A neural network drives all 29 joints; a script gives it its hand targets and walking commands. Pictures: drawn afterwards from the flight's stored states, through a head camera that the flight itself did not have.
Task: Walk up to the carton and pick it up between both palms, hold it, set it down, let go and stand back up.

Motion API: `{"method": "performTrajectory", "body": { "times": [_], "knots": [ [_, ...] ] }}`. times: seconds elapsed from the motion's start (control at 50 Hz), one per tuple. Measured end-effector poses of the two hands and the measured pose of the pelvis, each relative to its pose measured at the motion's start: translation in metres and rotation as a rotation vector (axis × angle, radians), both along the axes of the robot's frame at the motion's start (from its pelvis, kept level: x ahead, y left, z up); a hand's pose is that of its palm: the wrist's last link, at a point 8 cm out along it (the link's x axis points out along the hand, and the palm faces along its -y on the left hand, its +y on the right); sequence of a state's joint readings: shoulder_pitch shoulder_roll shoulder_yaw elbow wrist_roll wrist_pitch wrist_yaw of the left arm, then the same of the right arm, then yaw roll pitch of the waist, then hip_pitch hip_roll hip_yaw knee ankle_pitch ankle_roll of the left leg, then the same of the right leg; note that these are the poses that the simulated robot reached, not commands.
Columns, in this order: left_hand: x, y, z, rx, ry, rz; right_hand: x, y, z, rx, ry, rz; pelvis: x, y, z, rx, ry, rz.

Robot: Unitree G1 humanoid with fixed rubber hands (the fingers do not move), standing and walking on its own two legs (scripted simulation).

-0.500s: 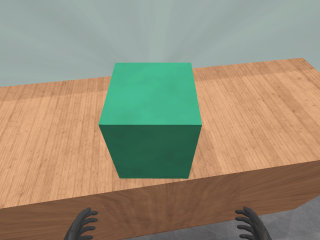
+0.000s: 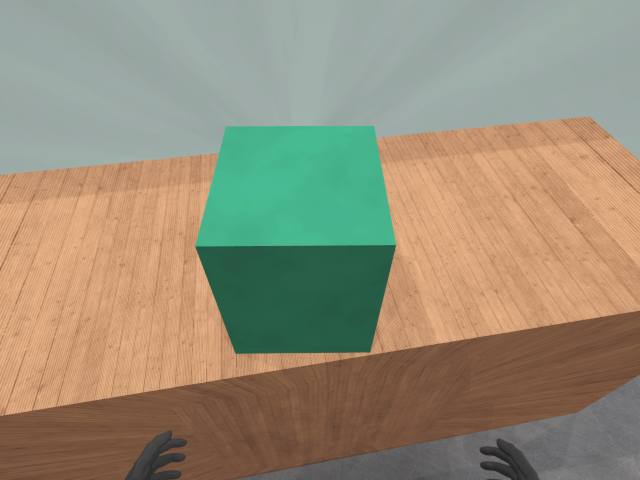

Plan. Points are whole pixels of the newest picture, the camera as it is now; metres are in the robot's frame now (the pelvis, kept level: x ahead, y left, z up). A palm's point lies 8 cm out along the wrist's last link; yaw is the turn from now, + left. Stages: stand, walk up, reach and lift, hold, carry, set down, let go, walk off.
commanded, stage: stand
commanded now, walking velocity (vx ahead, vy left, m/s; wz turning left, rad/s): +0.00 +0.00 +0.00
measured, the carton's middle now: (301, 245) +0.41 +0.05 +0.05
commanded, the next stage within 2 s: walk up in 1.52 s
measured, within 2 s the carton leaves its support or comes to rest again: neither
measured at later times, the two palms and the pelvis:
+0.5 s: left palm out of the picture +0.11 +0.24 -0.09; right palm out of the picture +0.10 -0.24 -0.09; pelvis +0.00 +0.00 +0.00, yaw +0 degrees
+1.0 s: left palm out of the picture +0.11 +0.25 -0.09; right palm out of the picture +0.09 -0.25 -0.09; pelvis +0.00 +0.00 +0.00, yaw -1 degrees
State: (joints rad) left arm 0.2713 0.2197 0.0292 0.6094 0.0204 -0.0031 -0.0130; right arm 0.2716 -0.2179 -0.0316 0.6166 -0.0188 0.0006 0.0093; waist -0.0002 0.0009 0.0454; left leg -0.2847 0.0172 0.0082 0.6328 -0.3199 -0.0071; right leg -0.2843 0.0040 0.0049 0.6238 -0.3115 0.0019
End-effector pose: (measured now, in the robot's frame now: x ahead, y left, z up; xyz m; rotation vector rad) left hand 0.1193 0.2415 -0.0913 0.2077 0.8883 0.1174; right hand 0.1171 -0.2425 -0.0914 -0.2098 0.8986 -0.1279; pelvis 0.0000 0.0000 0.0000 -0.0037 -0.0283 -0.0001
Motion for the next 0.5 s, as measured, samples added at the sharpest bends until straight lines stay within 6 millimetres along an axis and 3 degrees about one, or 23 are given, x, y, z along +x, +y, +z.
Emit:
{"method": "performTrajectory", "body": {
  "times": [0.5],
  "knots": [
    [-0.008,0.003,-0.001,0.006,0.025,-0.006,-0.015,-0.002,-0.001,-0.005,0.027,-0.012,-0.003,0.002,0.002,0.001,-0.004,-0.008]
  ]
}}
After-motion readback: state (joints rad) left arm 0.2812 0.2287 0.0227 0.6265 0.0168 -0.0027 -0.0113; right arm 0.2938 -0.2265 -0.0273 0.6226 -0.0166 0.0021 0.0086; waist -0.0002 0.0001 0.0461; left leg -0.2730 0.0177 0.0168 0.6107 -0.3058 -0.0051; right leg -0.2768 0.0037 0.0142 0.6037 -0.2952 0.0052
